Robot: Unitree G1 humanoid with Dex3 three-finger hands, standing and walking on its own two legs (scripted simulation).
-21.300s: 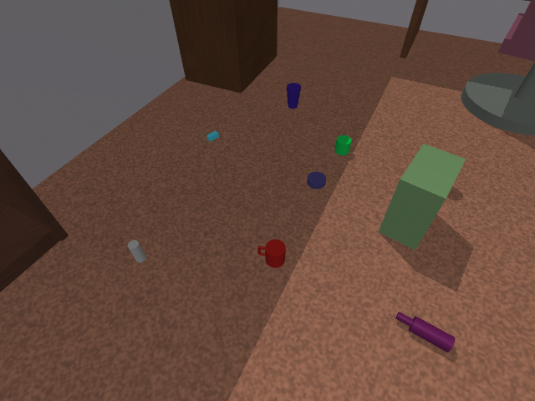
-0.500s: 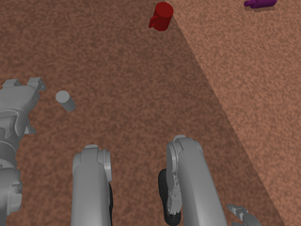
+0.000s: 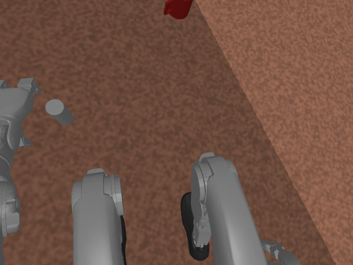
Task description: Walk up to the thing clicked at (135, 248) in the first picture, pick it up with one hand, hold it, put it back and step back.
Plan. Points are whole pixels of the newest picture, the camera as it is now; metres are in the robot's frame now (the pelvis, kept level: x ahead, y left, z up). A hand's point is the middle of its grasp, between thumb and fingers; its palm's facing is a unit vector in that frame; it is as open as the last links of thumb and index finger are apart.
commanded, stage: rise first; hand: left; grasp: from above
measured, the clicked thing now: (60, 113) +0.50 +0.27 -0.30
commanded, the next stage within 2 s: approach in 0.26 s
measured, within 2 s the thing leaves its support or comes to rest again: neither
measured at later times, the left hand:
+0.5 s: hand (27, 117) +0.46 +0.30 -0.18, palm faces -0.45 -0.05 -0.89, open 13.8 cm
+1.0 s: hand (49, 97) +0.50 +0.26 -0.18, palm faces -0.50 -0.07 -0.86, open 13.8 cm
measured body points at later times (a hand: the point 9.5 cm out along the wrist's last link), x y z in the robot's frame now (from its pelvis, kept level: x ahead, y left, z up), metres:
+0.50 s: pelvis +0.00 +0.00 -0.01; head +0.24 +0.07 +0.36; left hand +0.48 +0.30 -0.13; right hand +0.05 -0.28 -0.11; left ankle +0.07 +0.12 -0.32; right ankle +0.10 -0.13 -0.32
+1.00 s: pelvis +0.00 +0.00 -0.01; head +0.26 +0.05 +0.36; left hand +0.53 +0.26 -0.13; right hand -0.01 -0.26 -0.10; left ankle +0.07 +0.12 -0.32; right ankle +0.10 -0.13 -0.32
